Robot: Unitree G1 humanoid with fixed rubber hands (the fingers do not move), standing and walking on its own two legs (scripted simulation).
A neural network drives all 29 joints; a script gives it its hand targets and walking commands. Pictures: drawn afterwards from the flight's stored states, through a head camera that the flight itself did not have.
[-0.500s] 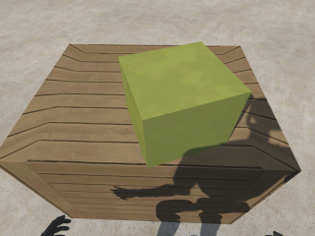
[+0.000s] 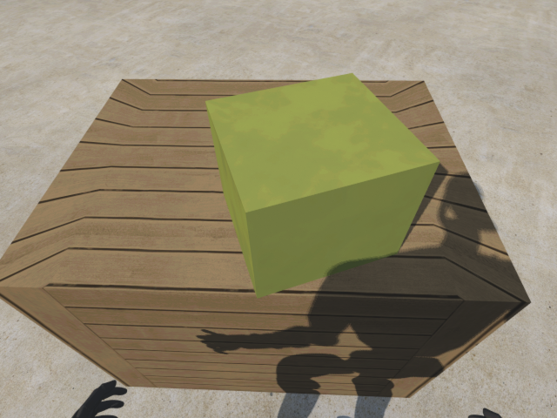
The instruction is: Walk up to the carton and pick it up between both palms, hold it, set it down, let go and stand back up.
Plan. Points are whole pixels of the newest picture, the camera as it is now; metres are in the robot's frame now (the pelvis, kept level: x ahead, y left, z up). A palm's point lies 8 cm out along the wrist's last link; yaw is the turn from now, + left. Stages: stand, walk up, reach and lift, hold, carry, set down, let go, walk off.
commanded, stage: walk up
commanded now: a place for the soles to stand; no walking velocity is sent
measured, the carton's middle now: (306, 181) +0.48 -0.02 +0.06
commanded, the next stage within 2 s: reach and lift in 0.20 s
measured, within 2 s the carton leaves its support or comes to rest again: neither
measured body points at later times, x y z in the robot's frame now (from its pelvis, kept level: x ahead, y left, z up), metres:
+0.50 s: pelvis +0.00 -0.02 +0.01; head +0.04 -0.04 +0.46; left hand +0.20 +0.25 -0.06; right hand +0.13 -0.30 -0.10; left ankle +0.01 +0.12 -0.70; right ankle +0.04 -0.12 -0.70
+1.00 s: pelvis -0.02 -0.02 +0.03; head +0.01 -0.01 +0.47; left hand +0.18 +0.23 -0.03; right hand +0.15 -0.30 -0.05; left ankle +0.01 +0.12 -0.70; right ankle +0.04 -0.12 -0.70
